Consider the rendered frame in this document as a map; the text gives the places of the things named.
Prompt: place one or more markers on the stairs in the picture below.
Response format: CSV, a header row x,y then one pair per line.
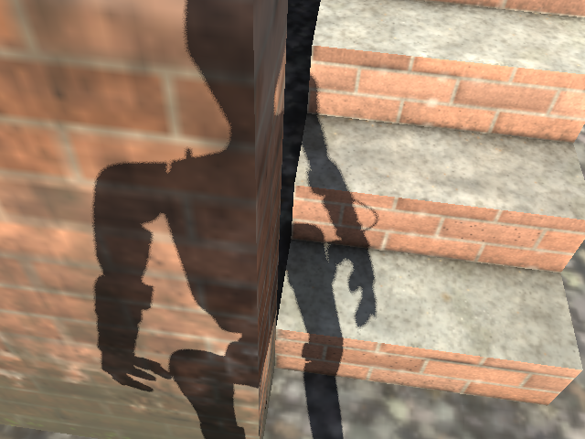
x,y
438,197

